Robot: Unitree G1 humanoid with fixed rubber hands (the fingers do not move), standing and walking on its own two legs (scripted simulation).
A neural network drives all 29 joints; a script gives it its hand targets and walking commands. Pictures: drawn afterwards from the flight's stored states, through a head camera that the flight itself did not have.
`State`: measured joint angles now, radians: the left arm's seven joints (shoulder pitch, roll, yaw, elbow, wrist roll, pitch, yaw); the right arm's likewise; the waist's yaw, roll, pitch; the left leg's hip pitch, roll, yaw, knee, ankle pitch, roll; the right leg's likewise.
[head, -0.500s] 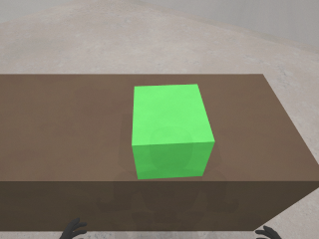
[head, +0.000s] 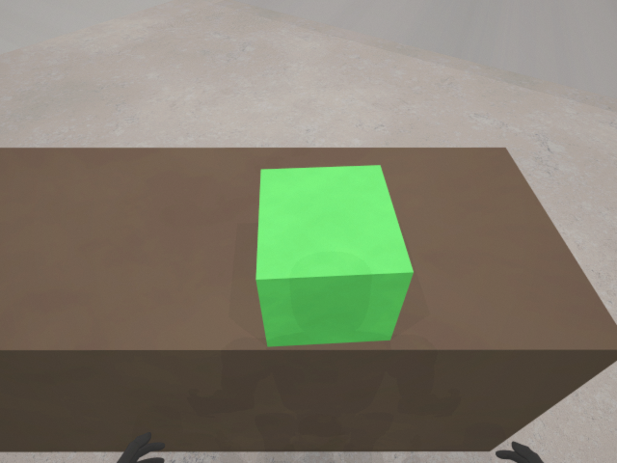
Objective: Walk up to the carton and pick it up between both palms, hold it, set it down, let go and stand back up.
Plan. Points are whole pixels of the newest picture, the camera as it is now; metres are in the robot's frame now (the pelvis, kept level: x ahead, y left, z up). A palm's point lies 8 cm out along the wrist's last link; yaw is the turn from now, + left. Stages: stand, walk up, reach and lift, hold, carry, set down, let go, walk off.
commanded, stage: stand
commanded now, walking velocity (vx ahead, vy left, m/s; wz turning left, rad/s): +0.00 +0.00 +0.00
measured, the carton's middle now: (325, 254) +0.45 -0.01 -0.02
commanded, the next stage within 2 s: none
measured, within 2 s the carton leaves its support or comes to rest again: neither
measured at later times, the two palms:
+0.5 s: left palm out of the picture +0.10 +0.27 -0.11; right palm out of the picture +0.08 -0.27 -0.09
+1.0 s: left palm out of the picture +0.09 +0.27 -0.11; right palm out of the picture +0.07 -0.27 -0.09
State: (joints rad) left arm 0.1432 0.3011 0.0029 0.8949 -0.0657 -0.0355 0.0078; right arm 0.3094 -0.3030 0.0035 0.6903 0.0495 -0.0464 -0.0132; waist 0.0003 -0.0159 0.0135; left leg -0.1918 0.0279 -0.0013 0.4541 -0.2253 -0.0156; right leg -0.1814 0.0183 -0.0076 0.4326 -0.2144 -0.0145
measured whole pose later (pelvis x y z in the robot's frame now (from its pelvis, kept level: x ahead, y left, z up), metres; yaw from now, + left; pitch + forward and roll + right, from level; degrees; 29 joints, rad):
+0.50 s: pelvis -0.01 +0.00 +0.00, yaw +0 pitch -3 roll +0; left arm 0.14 0.30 0.00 0.94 -0.07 -0.04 0.01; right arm 0.32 -0.31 0.00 0.69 0.05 -0.05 -0.01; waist 0.00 -0.02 0.01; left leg -0.19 0.03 0.00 0.45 -0.21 -0.02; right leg -0.18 0.02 -0.01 0.43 -0.20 -0.01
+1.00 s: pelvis -0.02 +0.00 +0.00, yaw +0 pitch -3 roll +0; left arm 0.14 0.31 0.00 0.96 -0.07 -0.04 0.01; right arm 0.33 -0.31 0.00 0.69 0.05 -0.04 -0.01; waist 0.00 -0.02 0.01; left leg -0.19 0.03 0.00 0.45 -0.20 -0.02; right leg -0.18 0.02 -0.01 0.43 -0.19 -0.02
